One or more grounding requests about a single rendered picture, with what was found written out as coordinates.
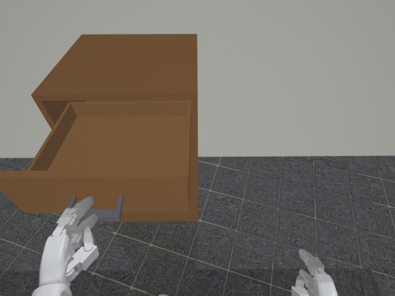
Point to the right robot hand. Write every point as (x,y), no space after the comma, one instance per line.
(321,284)

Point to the cabinet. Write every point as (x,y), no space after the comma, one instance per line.
(129,68)

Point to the left robot forearm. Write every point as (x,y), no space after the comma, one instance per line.
(53,289)

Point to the drawer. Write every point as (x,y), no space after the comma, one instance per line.
(141,150)

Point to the left robot hand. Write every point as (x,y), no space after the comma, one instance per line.
(60,247)

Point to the handle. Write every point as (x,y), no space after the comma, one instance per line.
(103,214)

